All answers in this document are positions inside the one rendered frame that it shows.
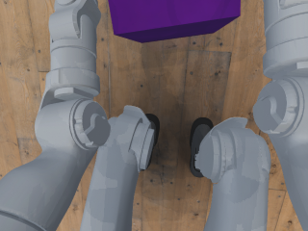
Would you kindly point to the left robot foot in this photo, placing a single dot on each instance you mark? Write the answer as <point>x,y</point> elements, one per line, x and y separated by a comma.
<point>155,125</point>

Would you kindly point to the left robot upper arm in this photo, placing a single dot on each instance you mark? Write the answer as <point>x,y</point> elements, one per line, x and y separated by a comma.
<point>36,195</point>

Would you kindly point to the right robot upper arm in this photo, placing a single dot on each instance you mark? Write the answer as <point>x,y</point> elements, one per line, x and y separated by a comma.
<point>281,111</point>

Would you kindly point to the carton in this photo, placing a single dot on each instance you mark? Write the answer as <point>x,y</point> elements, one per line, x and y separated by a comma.
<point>153,20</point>

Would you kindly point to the right robot forearm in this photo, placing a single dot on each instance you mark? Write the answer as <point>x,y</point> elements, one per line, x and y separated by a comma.
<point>286,32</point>

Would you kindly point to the left robot forearm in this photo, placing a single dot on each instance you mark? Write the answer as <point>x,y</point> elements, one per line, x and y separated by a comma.
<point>73,52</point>

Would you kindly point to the right robot shin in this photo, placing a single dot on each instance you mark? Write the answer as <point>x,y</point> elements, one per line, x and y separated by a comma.
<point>234,122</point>

